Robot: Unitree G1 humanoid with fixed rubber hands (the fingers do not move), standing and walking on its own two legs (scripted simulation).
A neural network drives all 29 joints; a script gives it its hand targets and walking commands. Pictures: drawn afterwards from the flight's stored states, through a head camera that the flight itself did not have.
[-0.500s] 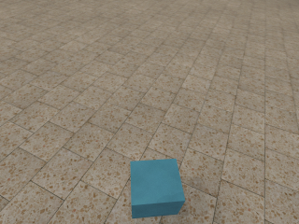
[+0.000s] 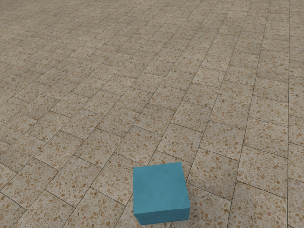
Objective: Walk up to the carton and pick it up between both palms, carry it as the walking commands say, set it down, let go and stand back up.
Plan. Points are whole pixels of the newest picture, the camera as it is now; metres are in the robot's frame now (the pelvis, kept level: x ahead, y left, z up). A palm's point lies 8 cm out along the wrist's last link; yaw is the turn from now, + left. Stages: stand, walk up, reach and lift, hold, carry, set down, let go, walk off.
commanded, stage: walk up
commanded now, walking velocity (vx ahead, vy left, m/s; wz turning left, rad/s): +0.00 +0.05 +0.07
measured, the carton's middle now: (160, 193) +0.44 +0.03 -0.66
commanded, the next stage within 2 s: stand in 0.78 s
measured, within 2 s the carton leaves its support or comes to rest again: neither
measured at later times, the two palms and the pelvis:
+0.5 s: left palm out of the picture -0.01 +0.24 -0.15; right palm out of the picture +0.01 -0.19 -0.15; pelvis +0.03 +0.03 +0.00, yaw +1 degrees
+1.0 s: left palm out of the picture +0.02 +0.25 -0.15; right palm out of the picture +0.02 -0.21 -0.15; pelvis +0.03 +0.02 +0.00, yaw +1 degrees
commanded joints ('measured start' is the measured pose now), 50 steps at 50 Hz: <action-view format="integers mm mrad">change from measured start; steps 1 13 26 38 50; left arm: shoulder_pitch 9 114 185 176 109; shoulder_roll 130 56 40 61 124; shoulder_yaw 24 4 -10 -4 6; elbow -27 17 104 117 105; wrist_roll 14 0 -14 -13 -13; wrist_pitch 1 21 -5 -11 -25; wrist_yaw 3 -17 -1 4 -4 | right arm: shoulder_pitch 108 -16 26 14 -11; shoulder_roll -4 -48 1 -8 -57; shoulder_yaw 5 28 37 32 22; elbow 9 17 47 59 57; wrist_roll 1 19 34 32 25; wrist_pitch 14 -48 -67 -68 -77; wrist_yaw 5 -5 -11 -12 -6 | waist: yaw -13 34 28 26 24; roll -241 151 -26 -30 -25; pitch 46 102 31 31 29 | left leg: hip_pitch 16 86 227 221 213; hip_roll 6 152 109 100 113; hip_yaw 31 -127 -43 -29 -38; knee -55 -772 -644 -638 -645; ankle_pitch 12 -15 287 256 218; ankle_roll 0 112 78 63 64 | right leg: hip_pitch -91 58 97 109 107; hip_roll -165 47 -9 -20 -26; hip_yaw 139 13 79 100 111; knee -241 -4 -109 -109 -116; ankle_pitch -272 -65 86 113 71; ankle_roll -73 39 31 18 5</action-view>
